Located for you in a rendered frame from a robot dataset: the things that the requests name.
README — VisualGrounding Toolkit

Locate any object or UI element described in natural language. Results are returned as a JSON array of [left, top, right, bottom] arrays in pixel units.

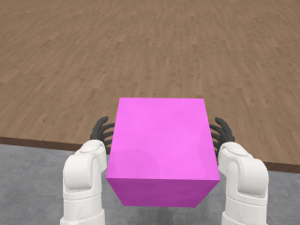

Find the left robot hand
[[90, 116, 115, 155]]

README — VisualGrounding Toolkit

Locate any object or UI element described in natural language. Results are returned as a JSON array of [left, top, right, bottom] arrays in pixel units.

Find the carton
[[106, 97, 220, 208]]

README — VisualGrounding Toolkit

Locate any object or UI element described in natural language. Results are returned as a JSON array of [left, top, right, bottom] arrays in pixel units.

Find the right robot hand
[[209, 117, 235, 158]]

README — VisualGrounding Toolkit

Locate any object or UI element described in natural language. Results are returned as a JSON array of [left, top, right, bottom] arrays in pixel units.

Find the robot left forearm
[[60, 140, 107, 225]]

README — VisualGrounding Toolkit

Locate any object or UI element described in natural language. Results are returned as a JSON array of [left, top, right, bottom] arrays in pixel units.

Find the robot right forearm
[[217, 142, 269, 225]]

